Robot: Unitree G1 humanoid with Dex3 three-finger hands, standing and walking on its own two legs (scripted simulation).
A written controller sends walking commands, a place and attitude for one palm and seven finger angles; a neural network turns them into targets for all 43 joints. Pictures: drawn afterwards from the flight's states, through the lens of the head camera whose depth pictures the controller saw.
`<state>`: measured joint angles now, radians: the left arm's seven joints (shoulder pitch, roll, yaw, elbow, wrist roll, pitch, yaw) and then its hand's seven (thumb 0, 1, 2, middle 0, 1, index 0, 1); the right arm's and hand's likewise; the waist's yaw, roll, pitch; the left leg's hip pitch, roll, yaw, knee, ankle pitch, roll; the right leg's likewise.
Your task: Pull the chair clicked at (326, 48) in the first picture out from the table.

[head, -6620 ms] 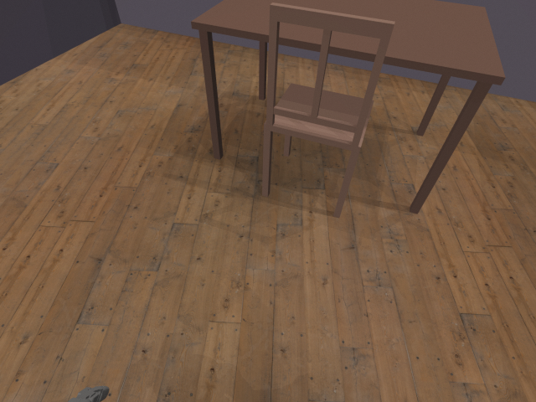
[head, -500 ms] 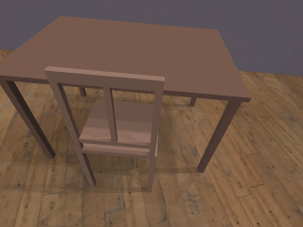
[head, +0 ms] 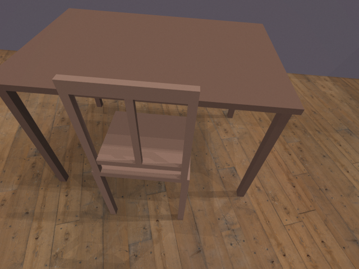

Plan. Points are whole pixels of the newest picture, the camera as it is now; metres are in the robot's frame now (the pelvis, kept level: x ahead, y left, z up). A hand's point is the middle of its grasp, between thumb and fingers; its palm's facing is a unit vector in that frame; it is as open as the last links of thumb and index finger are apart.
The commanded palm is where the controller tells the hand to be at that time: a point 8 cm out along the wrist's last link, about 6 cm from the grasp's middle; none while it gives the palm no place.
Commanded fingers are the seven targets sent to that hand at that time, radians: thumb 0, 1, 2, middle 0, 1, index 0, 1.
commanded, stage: look again from close up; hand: left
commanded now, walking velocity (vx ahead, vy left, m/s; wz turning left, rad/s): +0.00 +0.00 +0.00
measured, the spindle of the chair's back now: (134, 134) +0.53 +0.19 -0.08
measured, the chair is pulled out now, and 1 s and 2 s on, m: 0.00 0.00 0.00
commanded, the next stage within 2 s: none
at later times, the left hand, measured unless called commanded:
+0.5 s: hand out of the picture -0.02 +0.14 -0.18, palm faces +0.04 -0.99 -0.14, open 7.4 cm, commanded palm none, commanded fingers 0.00 0.90 0.90 -0.20 -0.30 -0.20 -0.30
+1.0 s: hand out of the picture -0.02 +0.13 -0.18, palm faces +0.05 -0.99 -0.12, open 7.4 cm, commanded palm none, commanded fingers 0.00 0.90 0.90 -0.20 -0.30 -0.20 -0.30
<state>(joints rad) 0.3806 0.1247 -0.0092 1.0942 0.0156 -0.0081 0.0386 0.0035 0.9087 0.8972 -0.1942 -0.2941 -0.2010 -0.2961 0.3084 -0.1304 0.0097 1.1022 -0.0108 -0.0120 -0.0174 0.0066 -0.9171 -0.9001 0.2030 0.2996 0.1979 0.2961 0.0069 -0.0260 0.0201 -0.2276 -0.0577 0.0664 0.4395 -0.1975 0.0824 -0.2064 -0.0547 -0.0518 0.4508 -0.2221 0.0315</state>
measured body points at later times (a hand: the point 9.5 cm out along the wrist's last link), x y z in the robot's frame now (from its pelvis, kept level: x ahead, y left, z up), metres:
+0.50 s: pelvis +0.01 -0.01 +0.00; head +0.01 +0.01 +0.45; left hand -0.02 +0.19 -0.17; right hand +0.00 -0.22 -0.15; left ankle +0.03 +0.06 -0.74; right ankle +0.01 -0.14 -0.74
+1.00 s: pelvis +0.01 -0.01 +0.00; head +0.01 +0.01 +0.45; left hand -0.03 +0.19 -0.17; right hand +0.00 -0.22 -0.15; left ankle +0.03 +0.06 -0.74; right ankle +0.01 -0.14 -0.74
